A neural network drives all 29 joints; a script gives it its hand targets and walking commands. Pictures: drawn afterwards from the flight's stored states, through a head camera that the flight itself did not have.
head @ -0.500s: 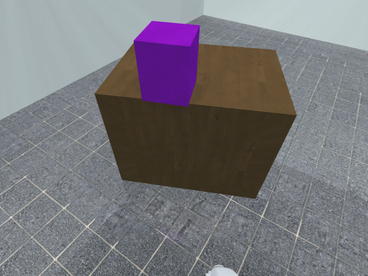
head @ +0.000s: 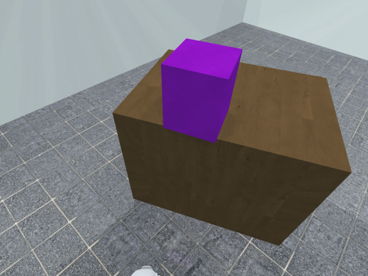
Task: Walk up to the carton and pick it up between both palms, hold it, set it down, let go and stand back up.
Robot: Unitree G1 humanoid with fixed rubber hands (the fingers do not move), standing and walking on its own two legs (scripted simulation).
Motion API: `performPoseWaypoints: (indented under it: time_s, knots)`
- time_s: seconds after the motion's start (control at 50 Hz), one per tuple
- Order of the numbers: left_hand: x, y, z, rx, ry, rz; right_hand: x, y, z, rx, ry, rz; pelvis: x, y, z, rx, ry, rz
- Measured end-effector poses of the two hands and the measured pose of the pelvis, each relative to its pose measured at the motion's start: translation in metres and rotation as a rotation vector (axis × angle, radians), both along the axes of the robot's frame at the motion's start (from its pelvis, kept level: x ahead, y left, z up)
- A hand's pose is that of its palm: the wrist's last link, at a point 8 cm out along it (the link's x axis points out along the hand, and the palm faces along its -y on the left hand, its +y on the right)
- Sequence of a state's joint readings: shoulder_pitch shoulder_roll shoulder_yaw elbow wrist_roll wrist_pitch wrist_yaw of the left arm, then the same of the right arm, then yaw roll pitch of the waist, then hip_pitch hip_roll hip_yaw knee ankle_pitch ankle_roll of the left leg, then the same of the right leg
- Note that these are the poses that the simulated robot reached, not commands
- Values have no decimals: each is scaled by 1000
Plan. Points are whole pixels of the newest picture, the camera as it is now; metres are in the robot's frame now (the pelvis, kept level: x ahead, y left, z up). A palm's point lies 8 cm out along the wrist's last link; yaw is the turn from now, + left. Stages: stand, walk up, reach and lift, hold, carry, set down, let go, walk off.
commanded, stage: walk up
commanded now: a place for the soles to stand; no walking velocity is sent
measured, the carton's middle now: (200, 90) +0.72 -0.01 +0.04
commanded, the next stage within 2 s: none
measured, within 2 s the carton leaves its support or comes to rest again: neither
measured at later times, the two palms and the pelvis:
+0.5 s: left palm (106, 233) +0.27 +0.22 -0.12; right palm out of the picture +0.12 -0.25 -0.15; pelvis +0.15 -0.01 -0.01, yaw -6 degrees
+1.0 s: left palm (118, 219) +0.31 +0.21 -0.13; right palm (291, 263) +0.23 -0.25 -0.12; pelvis +0.21 -0.01 +0.01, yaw -5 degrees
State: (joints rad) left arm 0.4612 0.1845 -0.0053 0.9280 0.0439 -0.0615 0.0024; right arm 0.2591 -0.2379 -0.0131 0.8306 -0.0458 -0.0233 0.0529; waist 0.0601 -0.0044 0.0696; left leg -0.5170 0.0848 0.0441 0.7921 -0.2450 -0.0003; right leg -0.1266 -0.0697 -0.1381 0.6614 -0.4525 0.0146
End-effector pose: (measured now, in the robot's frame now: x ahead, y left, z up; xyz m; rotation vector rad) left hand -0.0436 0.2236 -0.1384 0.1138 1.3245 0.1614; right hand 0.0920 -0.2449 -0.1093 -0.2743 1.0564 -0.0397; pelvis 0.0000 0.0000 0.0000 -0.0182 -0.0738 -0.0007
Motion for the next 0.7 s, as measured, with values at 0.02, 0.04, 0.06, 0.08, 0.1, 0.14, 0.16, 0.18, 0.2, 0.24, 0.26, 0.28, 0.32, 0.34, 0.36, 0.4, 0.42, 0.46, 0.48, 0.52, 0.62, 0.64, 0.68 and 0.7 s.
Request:
performPoseWaypoints:
  time_s: [0.02, 0.04, 0.06, 0.08, 0.1, 0.14, 0.16, 0.18, 0.2, 0.24, 0.26, 0.28, 0.32, 0.34, 0.36, 0.4, 0.42, 0.46, 0.48, 0.52, 0.62, 0.64, 0.68, 0.7]
  knots:
    - [3, 5, -5, -5, 21, 2, 17, 6, 1, -4, -24, 8, 10, 4, -3, 0, 1, 4]
    - [7, 11, -10, -9, 40, 0, 33, 12, 0, -11, -52, 14, 20, 10, -8, -2, 2, 4]
    - [12, 17, -17, -13, 59, -9, 47, 18, -2, -17, -77, 13, 29, 14, -13, 6, 3, 7]
    - [18, 23, -22, -16, 76, -20, 58, 23, -3, -20, -98, 7, 36, 18, -17, 15, 2, 4]
    - [26, 28, -25, -16, 90, -32, 67, 28, -4, -17, -114, -8, 43, 21, -20, 18, 0, 0]
    - [49, 38, -28, -9, 95, -55, 76, 35, -4, -8, -120, -51, 55, 23, -20, 21, -6, -10]
    - [63, 43, -27, -1, 83, -68, 77, 37, -3, -6, -112, -68, 60, 23, -19, 22, -9, -17]
    - [79, 47, -25, 7, 65, -82, 76, 38, -3, -5, -101, -82, 65, 23, -16, 24, -11, -23]
    - [97, 50, -21, 16, 40, -97, 74, 39, -2, -2, -86, -95, 70, 23, -14, 26, -13, -30]
    - [132, 54, -13, 32, -16, -127, 67, 38, -2, 4, -51, -122, 81, 22, -8, 31, -15, -45]
    - [150, 54, -8, 39, -43, -142, 63, 37, -3, 7, -31, -136, 86, 21, -6, 34, -14, -53]
    - [167, 54, -3, 46, -69, -157, 57, 35, -3, 9, -10, -152, 92, 20, -4, 35, -13, -60]
    - [201, 51, 6, 57, -114, -185, 46, 29, -6, 11, 36, -185, 104, 16, 0, 39, -10, -73]
    - [216, 48, 10, 62, -134, -198, 41, 25, -8, 12, 61, -203, 110, 14, 1, 41, -8, -79]
    - [232, 44, 14, 66, -154, -210, 36, 21, -10, 13, 88, -220, 116, 12, 2, 44, -7, -85]
    - [260, 34, 20, 73, -194, -231, 29, 13, -17, 18, 139, -245, 128, 6, 1, 46, -8, -93]
    - [273, 27, 21, 78, -215, -238, 27, 8, -22, 23, 162, -251, 134, 2, -1, 47, -8, -96]
    - [294, 15, 18, 88, -254, -240, 27, -1, -35, 35, 203, -255, 146, -7, -10, 52, -9, -104]
    - [302, 8, 16, 87, -263, -235, 28, -4, -40, 41, 222, -257, 150, -11, -13, 45, -11, -107]
    - [315, -7, 14, 72, -270, -219, 33, -9, -47, 46, 251, -262, 157, -14, -15, 36, -7, -102]
    - [334, -33, 10, 22, -244, -225, 55, -12, -46, 44, 252, -260, 170, -15, -13, 34, 5, -102]
    - [337, -37, 9, 10, -231, -232, 60, -11, -42, 47, 240, -263, 173, -16, -10, 40, 7, -104]
    - [342, -44, 10, -16, -215, -237, 68, -8, -34, 54, 224, -262, 180, -17, -4, 43, 16, -102]
    - [346, -46, 12, -23, -216, -235, 72, -7, -31, 56, 221, -259, 184, -17, -2, 42, 22, -101]
